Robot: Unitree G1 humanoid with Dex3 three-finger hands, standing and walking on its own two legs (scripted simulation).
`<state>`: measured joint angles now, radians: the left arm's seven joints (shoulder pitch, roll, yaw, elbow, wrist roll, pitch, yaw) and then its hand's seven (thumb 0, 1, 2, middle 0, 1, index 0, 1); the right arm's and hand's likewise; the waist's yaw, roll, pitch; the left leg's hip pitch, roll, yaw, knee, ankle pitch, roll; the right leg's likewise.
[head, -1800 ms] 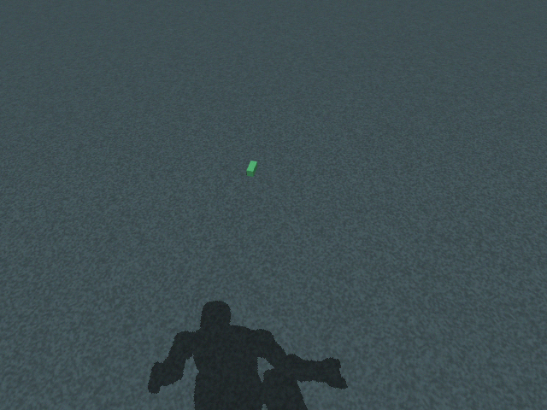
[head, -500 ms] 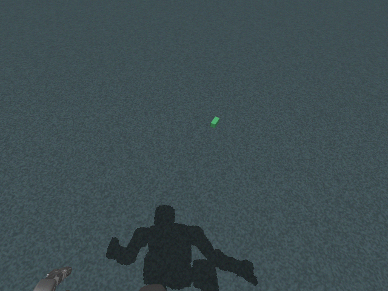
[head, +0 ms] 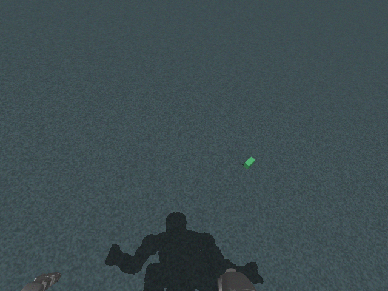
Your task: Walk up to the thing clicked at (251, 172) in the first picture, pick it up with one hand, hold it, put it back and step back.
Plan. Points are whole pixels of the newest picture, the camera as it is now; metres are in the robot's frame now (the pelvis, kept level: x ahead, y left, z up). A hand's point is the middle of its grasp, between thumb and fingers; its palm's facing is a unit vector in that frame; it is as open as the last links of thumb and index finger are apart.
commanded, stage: walk up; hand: left
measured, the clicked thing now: (249, 163) +1.02 -0.47 -0.75
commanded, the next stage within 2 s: none
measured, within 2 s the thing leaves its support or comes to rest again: neither
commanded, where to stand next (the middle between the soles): +0.93 -0.91 m, yaw +47 degrees
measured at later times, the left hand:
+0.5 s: hand (139, 288) +0.16 +0.12 -0.16, palm faces +0.31 -0.88 -0.35, open 7.4 cm
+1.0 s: hand (212, 208) +0.37 -0.07 -0.17, palm faces +0.46 -0.81 -0.36, open 7.3 cm
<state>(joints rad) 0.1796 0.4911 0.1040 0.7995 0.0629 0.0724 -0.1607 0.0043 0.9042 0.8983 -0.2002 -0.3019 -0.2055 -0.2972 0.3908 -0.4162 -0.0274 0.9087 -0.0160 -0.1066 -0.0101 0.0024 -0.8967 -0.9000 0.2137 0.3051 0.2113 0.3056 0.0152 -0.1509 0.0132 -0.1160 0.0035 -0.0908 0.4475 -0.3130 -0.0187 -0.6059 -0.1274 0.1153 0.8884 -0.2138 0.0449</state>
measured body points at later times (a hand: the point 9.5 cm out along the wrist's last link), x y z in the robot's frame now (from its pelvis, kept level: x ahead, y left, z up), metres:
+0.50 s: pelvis +0.23 -0.17 -0.02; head +0.24 -0.13 +0.43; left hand +0.15 +0.17 -0.14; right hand +0.42 -0.46 -0.10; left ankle +0.30 -0.06 -0.73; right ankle +0.19 -0.23 -0.73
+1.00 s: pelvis +0.42 -0.36 -0.04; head +0.43 -0.34 +0.41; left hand +0.35 -0.02 -0.14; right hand +0.63 -0.68 -0.12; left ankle +0.37 -0.20 -0.68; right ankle +0.50 -0.47 -0.74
